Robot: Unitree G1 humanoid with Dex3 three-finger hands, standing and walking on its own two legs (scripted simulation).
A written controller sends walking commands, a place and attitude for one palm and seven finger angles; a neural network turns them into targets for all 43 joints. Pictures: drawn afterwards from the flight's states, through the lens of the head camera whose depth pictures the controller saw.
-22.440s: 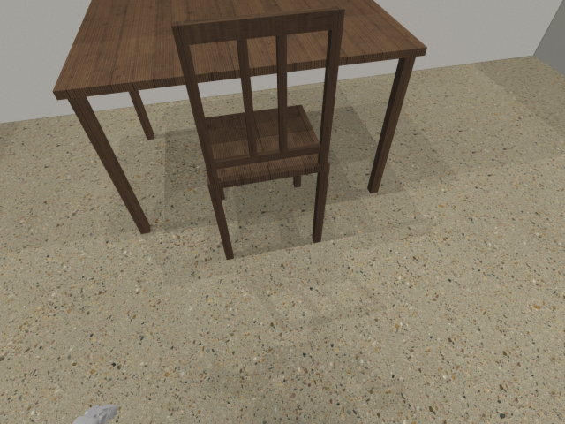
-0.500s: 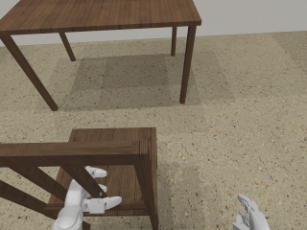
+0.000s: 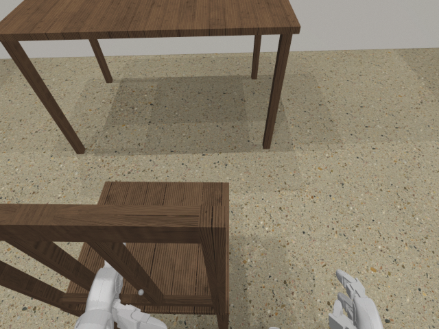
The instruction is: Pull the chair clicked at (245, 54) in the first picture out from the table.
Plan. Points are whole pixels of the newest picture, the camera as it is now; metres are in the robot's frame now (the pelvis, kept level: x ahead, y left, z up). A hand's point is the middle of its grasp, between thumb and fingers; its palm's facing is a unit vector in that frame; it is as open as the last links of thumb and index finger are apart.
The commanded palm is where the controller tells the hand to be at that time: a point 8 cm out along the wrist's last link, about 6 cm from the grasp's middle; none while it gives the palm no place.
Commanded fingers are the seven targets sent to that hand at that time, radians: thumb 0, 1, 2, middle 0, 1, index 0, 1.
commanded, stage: draw the fingers out of the gap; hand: left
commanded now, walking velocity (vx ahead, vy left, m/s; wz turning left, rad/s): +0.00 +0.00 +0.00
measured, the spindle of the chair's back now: (80, 275) +0.22 +0.25 +0.00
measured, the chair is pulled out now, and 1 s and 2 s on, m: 0.70 0.70 0.69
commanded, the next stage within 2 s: draw the hand back to the body in 0.78 s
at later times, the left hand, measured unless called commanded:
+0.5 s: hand out of the picture +0.13 +0.15 -0.03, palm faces +0.08 -0.98 -0.18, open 17.5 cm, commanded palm +0.09 +0.20 -0.01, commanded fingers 0.00 -0.55 0.20 0.00 0.00 0.00 0.00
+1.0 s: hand out of the picture +0.08 +0.15 -0.02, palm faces +0.14 -0.99 -0.10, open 17.5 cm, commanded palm +0.04 +0.22 +0.01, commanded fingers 0.00 -0.55 0.20 0.00 0.00 0.00 0.00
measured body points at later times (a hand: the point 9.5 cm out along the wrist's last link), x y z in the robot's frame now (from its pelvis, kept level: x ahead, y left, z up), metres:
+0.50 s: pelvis -0.01 +0.00 -0.02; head +0.03 +0.00 +0.43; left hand +0.12 +0.20 -0.02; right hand +0.17 -0.23 -0.09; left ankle -0.04 +0.13 -0.69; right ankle +0.00 -0.13 -0.69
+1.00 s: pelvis -0.01 +0.00 -0.03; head +0.02 +0.00 +0.42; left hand +0.07 +0.21 -0.01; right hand +0.18 -0.24 -0.09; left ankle -0.04 +0.13 -0.69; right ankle +0.00 -0.13 -0.69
